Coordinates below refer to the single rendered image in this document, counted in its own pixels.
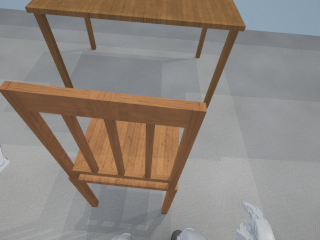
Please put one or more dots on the table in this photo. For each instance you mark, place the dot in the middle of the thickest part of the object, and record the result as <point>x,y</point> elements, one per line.
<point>205,14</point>

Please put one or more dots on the right robot foot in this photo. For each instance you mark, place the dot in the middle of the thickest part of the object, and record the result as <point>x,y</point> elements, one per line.
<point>175,234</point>

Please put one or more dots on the robot right shin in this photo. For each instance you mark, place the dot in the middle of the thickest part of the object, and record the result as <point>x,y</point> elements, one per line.
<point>187,229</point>

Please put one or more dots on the robot left hand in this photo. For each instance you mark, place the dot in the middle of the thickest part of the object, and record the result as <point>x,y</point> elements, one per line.
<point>3,161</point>

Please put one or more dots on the chair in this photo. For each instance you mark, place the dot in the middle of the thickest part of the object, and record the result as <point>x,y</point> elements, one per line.
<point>131,140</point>

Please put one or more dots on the robot right hand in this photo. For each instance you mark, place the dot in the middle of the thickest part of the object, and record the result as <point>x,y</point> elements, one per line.
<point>260,229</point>

